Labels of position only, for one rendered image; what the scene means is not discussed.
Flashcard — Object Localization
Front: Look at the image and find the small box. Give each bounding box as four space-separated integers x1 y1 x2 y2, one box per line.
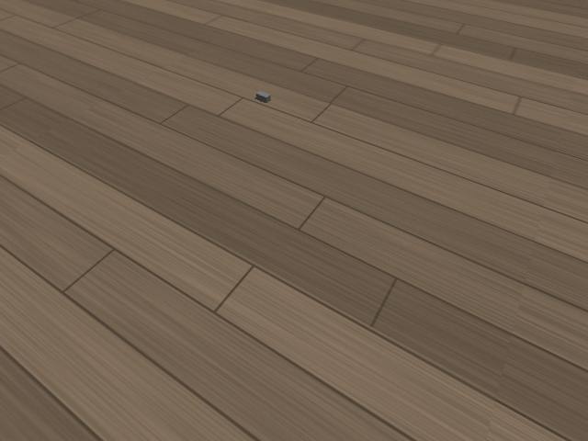
256 91 271 103

